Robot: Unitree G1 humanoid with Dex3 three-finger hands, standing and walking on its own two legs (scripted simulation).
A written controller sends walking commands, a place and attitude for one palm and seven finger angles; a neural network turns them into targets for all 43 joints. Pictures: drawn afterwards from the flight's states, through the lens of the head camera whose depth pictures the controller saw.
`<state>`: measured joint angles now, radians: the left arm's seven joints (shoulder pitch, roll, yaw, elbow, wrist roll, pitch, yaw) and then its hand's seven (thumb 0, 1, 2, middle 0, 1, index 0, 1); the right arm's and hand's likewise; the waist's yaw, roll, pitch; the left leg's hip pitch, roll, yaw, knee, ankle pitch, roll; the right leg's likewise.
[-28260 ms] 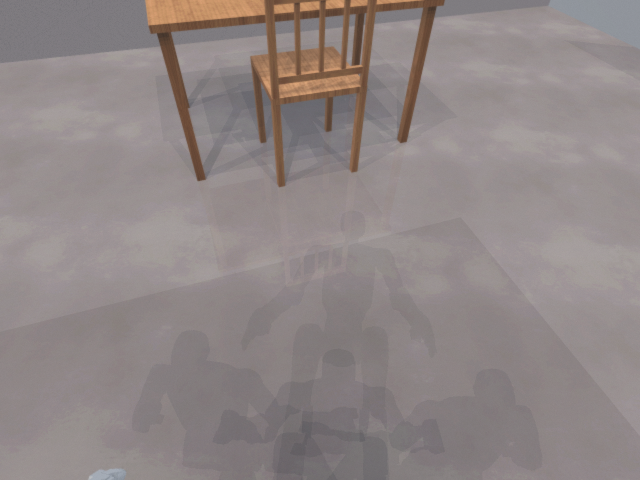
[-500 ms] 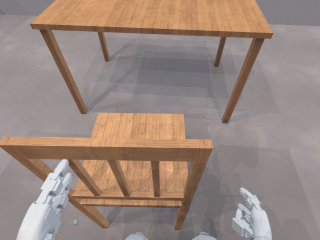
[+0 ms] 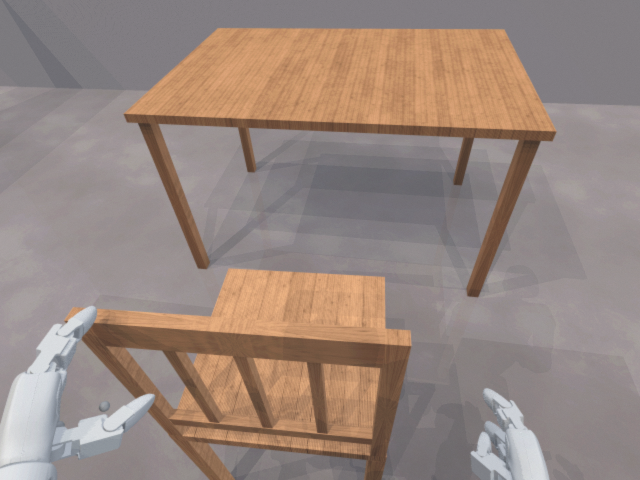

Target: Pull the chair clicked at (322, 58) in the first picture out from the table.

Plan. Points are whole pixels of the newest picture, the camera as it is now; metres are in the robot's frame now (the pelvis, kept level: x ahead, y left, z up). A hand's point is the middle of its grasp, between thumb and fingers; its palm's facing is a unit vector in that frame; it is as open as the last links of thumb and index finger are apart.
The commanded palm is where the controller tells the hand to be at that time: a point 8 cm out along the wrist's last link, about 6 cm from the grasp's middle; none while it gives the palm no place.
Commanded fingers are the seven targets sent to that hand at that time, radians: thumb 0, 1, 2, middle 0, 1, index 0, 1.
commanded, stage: draw the hand back to the body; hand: left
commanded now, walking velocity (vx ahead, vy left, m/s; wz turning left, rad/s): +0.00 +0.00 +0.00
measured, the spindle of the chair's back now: (256, 392) +0.26 +0.14 -0.09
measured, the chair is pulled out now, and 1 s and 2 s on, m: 0.60 0.60 0.60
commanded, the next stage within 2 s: step back with the hand held close in 0.60 s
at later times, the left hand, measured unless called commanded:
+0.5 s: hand (96, 322) +0.21 +0.25 +0.16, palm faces +0.44 -0.78 -0.45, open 7.6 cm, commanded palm +0.16 +0.29 +0.19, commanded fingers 0.00 0.90 0.90 -0.20 -0.30 -0.20 -0.30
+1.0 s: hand (83, 328) +0.20 +0.27 +0.16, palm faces +0.35 -0.78 -0.52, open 7.4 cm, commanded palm +0.15 +0.31 +0.19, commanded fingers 0.00 0.90 0.90 -0.20 -0.30 -0.20 -0.30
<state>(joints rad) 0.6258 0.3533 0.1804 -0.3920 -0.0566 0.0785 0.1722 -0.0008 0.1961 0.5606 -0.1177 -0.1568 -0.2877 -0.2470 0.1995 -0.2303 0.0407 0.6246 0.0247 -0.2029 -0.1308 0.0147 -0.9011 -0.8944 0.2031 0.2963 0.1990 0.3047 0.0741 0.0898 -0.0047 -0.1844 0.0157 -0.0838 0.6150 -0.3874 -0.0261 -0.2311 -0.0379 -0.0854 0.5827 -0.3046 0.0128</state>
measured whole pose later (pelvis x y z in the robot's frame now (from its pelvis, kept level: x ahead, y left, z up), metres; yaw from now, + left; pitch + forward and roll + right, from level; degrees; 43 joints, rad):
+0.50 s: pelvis +0.01 +0.00 +0.01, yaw -2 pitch -3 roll -1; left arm 0.50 0.34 0.33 -0.39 -0.06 -0.04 0.15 0.01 0.86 0.89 -0.21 -0.30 -0.21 -0.29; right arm 0.18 -0.24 -0.01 0.68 0.03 -0.13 -0.10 0.01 -0.90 -0.89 0.20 0.30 0.20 0.30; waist 0.05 0.10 0.02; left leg -0.09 0.03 -0.05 0.48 -0.34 -0.03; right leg -0.17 -0.02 -0.06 0.47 -0.26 0.01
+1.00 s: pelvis -0.01 +0.02 +0.01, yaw -3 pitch +0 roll +0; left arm 0.55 0.37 0.37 -0.46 -0.05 -0.08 0.14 0.01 0.89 0.90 -0.21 -0.30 -0.21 -0.30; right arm 0.12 -0.23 -0.02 0.59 0.02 -0.01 -0.09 0.01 -0.90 -0.89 0.20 0.30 0.20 0.30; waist 0.01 0.07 0.06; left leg -0.17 -0.01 -0.02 0.46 -0.29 0.00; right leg -0.25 -0.06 -0.02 0.45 -0.20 0.04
